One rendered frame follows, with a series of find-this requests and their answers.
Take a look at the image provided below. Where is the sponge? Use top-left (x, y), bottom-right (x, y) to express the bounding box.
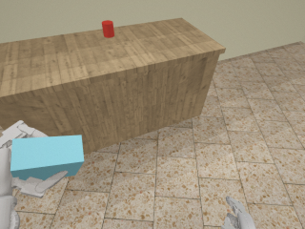
top-left (10, 135), bottom-right (85, 180)

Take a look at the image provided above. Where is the table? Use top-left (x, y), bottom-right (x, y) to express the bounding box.
top-left (0, 17), bottom-right (226, 155)

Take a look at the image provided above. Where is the left robot forearm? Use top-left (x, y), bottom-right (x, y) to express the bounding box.
top-left (0, 195), bottom-right (21, 229)

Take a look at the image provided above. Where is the left robot hand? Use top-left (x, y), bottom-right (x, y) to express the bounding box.
top-left (0, 120), bottom-right (68, 198)

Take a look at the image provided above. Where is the right robot hand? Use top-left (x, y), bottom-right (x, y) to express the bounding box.
top-left (221, 196), bottom-right (256, 229)

